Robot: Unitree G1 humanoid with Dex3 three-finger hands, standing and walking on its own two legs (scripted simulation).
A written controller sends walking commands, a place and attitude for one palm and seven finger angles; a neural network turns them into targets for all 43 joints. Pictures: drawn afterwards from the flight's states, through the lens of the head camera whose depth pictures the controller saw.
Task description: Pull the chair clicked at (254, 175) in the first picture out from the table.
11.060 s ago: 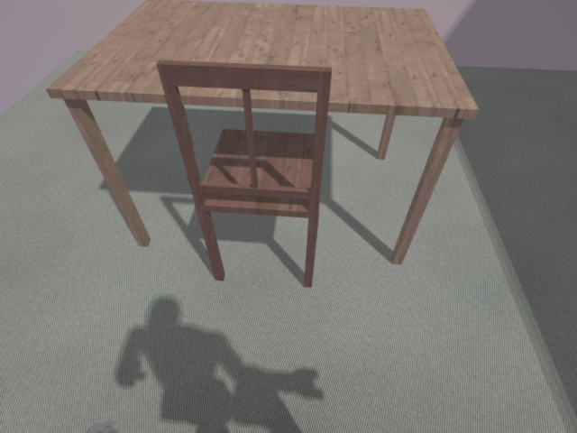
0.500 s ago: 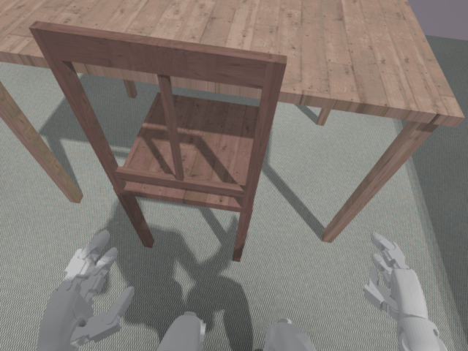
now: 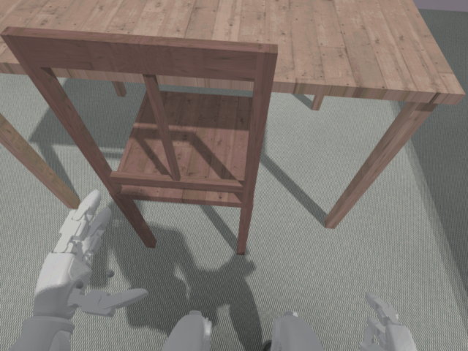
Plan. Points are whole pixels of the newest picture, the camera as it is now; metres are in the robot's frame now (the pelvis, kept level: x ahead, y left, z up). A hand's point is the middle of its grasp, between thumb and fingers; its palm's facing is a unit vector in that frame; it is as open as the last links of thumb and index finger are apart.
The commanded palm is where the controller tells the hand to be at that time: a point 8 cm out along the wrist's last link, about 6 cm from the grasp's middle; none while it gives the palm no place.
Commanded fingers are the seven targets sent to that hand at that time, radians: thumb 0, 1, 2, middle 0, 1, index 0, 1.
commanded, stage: raise the hand toward the chair's back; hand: left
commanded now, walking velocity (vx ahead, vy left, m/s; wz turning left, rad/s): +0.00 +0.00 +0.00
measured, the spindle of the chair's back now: (165, 136) +0.50 +0.17 +0.02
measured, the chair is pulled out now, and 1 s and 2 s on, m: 0.00 0.00 0.00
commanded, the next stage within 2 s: aim the fingers beside a spindle in 1.10 s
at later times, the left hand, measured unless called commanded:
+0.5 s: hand (99, 251) +0.25 +0.21 +0.06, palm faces -0.03 -1.00 -0.06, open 16.9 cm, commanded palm +0.24 +0.27 +0.07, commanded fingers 0.00 -0.50 0.30 -0.06 -0.08 -0.06 -0.08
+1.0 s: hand (105, 246) +0.26 +0.21 +0.06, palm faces -0.02 -1.00 -0.07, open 16.9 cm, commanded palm +0.23 +0.26 +0.07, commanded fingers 0.00 -0.50 0.30 -0.06 -0.08 -0.06 -0.08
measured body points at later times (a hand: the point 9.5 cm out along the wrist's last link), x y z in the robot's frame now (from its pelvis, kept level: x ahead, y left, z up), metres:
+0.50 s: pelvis +0.02 +0.01 +0.02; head +0.10 +0.03 +0.46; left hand +0.25 +0.27 +0.07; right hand +0.21 -0.21 -0.06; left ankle +0.01 +0.11 -0.64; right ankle +0.05 -0.12 -0.64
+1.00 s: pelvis +0.01 +0.00 +0.02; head +0.09 +0.01 +0.46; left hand +0.25 +0.26 +0.07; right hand +0.19 -0.25 -0.06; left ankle +0.01 +0.11 -0.64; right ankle +0.05 -0.12 -0.64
